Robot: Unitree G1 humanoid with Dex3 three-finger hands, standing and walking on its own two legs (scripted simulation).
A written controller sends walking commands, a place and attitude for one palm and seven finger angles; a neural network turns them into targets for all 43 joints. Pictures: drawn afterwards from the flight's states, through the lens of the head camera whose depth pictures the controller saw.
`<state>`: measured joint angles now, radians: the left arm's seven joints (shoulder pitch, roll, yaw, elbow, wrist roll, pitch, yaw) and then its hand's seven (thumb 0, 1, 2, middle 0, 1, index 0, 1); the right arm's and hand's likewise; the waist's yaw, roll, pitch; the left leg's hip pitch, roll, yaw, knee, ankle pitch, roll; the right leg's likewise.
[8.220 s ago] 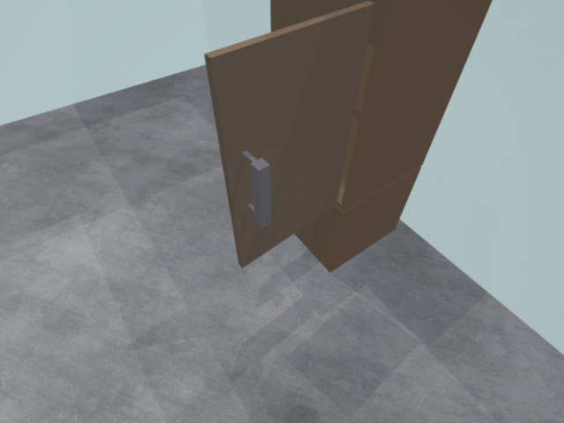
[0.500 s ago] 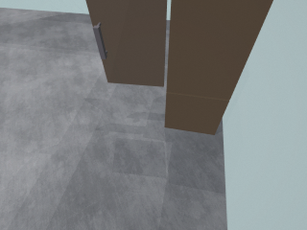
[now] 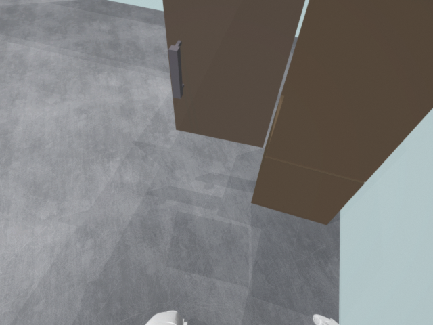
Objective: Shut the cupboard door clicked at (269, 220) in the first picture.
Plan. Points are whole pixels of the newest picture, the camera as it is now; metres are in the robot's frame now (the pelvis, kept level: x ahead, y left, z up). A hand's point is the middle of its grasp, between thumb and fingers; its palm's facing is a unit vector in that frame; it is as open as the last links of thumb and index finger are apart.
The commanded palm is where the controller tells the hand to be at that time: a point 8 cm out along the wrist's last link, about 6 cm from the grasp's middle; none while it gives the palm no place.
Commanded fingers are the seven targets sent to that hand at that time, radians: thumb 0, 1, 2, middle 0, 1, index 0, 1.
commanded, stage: take the last steps up to it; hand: left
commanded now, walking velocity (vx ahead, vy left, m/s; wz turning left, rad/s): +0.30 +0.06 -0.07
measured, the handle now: (178, 70) +0.82 +0.22 -0.02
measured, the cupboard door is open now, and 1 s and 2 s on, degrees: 94 94 94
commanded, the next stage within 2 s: come to a stop and stand still in 0.64 s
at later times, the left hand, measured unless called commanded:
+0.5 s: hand (137, 289) +0.19 +0.19 -0.14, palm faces +0.03 -0.98 -0.21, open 7.2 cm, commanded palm none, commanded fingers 0.00 0.90 0.90 -0.20 -0.30 -0.20 -0.30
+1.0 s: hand (143, 208) +0.39 +0.23 -0.16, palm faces -0.02 -0.98 -0.21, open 7.3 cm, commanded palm none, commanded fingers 0.00 0.90 0.90 -0.20 -0.30 -0.20 -0.30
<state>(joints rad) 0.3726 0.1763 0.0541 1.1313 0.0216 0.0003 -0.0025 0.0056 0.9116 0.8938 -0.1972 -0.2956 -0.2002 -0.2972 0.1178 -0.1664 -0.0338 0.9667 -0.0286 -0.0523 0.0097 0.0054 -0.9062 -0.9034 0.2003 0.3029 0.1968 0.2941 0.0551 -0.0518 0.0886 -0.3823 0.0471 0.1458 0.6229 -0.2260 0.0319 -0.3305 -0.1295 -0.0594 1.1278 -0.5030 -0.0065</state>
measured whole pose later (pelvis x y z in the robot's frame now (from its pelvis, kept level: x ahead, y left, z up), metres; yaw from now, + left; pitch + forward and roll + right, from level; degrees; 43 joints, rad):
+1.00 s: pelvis +0.32 +0.05 +0.01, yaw -3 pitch +0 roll +1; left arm 0.20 0.18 0.03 1.01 0.02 0.01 0.01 0.00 0.92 0.89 -0.19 -0.29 -0.20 -0.30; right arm 0.17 -0.16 -0.03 1.05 -0.01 0.02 -0.02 0.00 -0.92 -0.90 0.20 0.30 0.20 0.29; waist 0.00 -0.02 0.05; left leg -0.30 0.04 0.13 0.58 -0.28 0.00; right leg -0.31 -0.04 -0.06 0.62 -0.31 -0.02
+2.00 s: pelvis +0.31 +0.02 +0.02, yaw -3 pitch -1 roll +1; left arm 0.31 0.19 -0.01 1.06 0.01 -0.01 0.02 0.00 0.91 0.89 -0.20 -0.30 -0.20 -0.30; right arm 0.28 -0.18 0.00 1.07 -0.01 -0.01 -0.01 0.01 -0.91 -0.90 0.20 0.30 0.20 0.29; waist 0.00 0.00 0.03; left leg -0.22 0.03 0.02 0.47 -0.23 -0.03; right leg -0.18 -0.01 0.01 0.51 -0.32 -0.01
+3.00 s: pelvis +0.27 +0.02 -0.08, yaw -3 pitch +13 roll +1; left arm 0.41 0.20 0.15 0.18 -0.29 -0.57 -0.45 0.00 0.91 0.89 -0.37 -0.49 -0.38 -0.49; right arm 0.12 -0.25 -0.08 0.53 0.03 -0.28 0.00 0.01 -0.90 -0.90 0.20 0.30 0.20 0.29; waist 0.02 -0.04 -0.15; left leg -0.92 0.03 0.00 1.17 -0.47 -0.03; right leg -0.86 -0.03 -0.03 1.22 -0.58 -0.02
